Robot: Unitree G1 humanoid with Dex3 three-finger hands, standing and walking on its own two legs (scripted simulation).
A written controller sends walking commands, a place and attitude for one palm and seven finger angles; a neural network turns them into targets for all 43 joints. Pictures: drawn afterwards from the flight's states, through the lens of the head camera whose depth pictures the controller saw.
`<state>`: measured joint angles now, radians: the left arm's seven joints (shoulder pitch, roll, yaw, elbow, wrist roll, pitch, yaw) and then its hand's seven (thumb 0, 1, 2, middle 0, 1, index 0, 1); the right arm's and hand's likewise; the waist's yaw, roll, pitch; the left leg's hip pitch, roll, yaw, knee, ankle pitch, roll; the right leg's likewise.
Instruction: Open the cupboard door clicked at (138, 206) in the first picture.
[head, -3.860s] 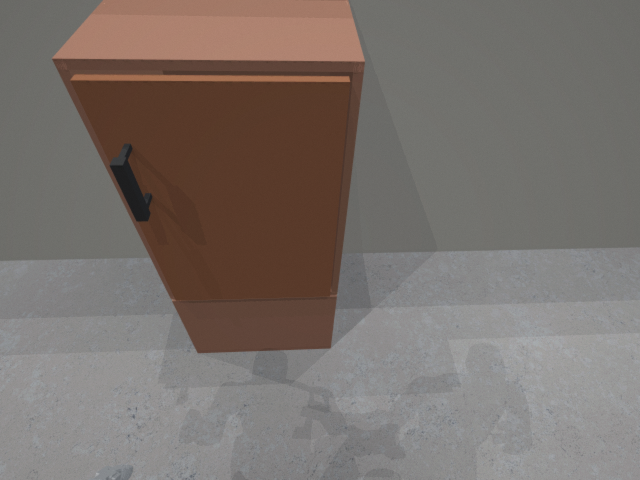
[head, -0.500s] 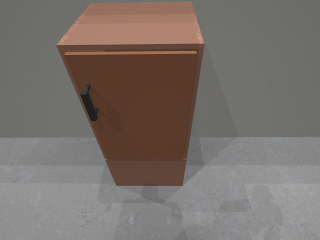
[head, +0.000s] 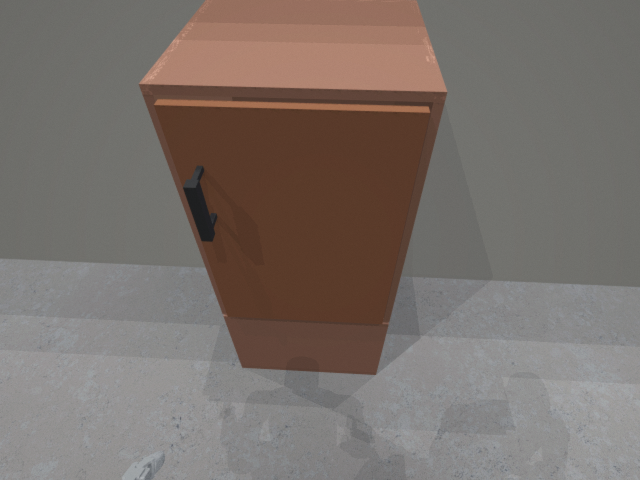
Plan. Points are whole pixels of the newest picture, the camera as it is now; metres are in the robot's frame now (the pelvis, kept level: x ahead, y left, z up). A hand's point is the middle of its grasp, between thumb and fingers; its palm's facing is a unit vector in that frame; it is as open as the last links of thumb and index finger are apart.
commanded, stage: raise the hand with hooked fingers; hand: left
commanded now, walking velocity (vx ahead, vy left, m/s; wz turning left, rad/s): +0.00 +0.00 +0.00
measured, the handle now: (203, 204) +0.53 +0.24 +0.02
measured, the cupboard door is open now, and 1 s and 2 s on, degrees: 0 0 0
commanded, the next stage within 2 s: move the hooked fingers beside the handle in 1.98 s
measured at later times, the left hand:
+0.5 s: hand (162, 464) +0.15 +0.20 -0.02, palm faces +0.14 -0.99 -0.08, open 9.8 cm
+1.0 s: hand (152, 405) +0.21 +0.23 -0.01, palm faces -0.01 -1.00 -0.07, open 12.7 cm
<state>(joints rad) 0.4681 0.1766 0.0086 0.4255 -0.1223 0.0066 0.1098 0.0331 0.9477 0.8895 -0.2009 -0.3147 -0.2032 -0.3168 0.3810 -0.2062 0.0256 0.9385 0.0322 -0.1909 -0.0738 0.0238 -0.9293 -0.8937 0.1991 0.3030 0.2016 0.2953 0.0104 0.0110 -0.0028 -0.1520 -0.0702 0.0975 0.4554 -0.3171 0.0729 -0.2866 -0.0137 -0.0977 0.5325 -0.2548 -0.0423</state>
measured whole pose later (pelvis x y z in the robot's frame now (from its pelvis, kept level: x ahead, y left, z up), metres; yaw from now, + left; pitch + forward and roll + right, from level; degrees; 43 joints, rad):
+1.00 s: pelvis -0.03 -0.01 -0.05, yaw +2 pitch +12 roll -2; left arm 0.22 0.34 0.28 0.18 -0.33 -0.37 -0.39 0.00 -0.21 0.43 -0.27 -1.01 -0.28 -1.02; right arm 0.27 -0.31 0.00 0.57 0.05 -0.26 -0.06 0.01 -0.90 -0.89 0.20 0.30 0.20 0.30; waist -0.02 0.00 -0.08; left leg -0.69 -0.01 0.04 0.99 -0.50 0.07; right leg -0.74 0.00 -0.18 0.90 -0.37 -0.07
